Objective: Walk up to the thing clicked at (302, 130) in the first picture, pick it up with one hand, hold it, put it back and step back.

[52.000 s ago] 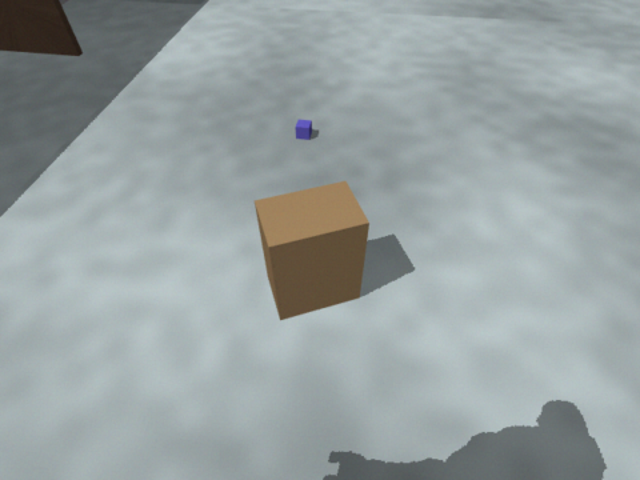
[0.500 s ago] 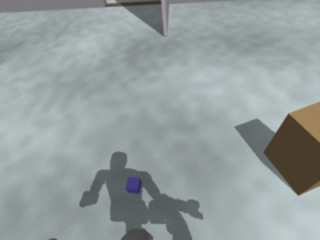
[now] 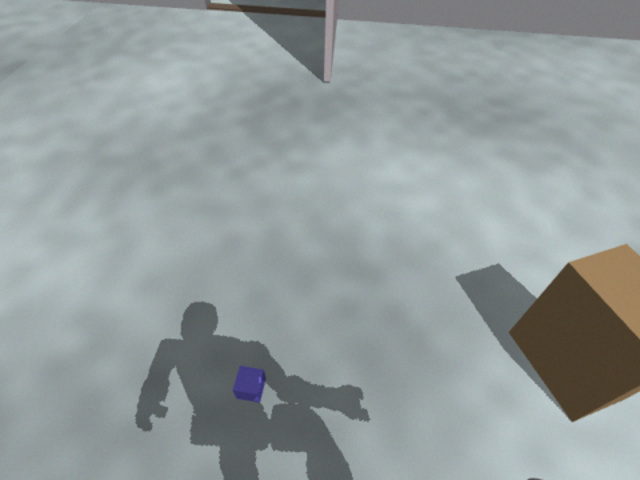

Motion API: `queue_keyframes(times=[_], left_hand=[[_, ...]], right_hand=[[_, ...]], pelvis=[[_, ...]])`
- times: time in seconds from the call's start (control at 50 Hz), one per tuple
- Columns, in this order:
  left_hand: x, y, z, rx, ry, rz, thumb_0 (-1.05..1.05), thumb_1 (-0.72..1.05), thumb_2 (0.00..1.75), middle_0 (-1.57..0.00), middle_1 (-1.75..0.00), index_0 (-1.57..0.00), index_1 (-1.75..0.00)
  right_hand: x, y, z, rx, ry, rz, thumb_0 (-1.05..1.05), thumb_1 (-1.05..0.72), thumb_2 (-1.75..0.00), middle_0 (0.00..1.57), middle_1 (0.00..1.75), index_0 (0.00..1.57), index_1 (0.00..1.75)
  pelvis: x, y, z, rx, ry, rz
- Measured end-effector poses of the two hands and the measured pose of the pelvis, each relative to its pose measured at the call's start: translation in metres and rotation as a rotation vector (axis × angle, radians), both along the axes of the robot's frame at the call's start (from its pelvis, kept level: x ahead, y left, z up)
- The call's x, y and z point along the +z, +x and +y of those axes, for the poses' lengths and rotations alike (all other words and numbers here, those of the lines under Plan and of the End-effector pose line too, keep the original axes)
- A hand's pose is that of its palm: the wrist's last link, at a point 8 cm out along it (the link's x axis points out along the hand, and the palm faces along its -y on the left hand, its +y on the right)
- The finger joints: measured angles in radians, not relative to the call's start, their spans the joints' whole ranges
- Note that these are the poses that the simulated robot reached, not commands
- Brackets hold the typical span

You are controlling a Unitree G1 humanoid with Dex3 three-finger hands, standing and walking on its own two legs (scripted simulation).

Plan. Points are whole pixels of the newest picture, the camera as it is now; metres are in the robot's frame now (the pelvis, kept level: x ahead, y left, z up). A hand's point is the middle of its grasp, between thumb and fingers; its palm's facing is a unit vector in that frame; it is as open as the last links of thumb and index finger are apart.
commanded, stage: walk up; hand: left
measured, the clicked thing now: (250, 384) +0.48 +0.24 -0.73
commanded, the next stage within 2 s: stand in 0.92 s
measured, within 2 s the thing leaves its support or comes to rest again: neither
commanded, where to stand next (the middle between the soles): +0.09 +0.01 m, yaw -2 degrees
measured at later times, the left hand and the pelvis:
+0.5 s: hand out of the picture +0.09 +0.26 -0.14, palm faces -0.02 -0.94 -0.34, open 7.4 cm; pelvis +0.01 +0.00 +0.01, yaw +0 degrees
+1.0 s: hand out of the picture +0.09 +0.26 -0.14, palm faces -0.02 -0.94 -0.34, open 7.4 cm; pelvis +0.01 +0.01 +0.01, yaw +0 degrees
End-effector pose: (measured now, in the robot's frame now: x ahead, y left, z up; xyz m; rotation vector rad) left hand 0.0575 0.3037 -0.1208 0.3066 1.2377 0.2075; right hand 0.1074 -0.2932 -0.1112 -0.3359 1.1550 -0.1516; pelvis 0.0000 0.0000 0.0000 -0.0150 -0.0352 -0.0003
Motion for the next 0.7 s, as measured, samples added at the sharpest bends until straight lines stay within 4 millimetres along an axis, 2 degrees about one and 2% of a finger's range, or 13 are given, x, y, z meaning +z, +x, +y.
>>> queue_keyframes(times=[0.12,0.24,0.56,0.7], left_hand=[[0.01,0.005,0.004,0.015,0.017,0.002,0.0,0.9,0.9,-0.2,-0.3,-0.2,-0.3],[0.018,0.014,0.005,0.011,0.025,-0.01,0.0,0.9,0.9,-0.2,-0.3,-0.2,-0.3],[0.018,0.03,-0.002,-0.015,-0.003,-0.013,0.0,0.9,0.9,-0.2,-0.3,-0.2,-0.3],[0.016,0.031,-0.003,-0.016,-0.009,-0.008,0.0,0.9,0.9,-0.2,-0.3,-0.2,-0.3]], right_hand=[[0.002,0.012,0.002,-0.005,0.011,-0.009,0.0,-0.9,-0.9,0.2,0.3,0.21,0.3],[0.004,0.011,0.002,-0.021,0.023,-0.004,0.0,-0.9,-0.9,0.2,0.3,0.21,0.3],[0.002,-0.033,-0.001,-0.084,0.013,0.093,0.0,-0.9,-0.9,0.2,0.3,0.21,0.3],[0.002,-0.04,0.0,-0.097,0.01,0.107,0.01,-0.9,-0.9,0.2,0.3,0.21,0.3]], pelvis=[[0.006,0.003,0.001,-0.001,0.007,-0.006],[0.01,0.003,0.001,-0.002,0.01,-0.01],[0.014,0.007,0.004,-0.007,0.013,-0.003],[0.015,0.009,0.005,-0.008,0.011,-0.003]])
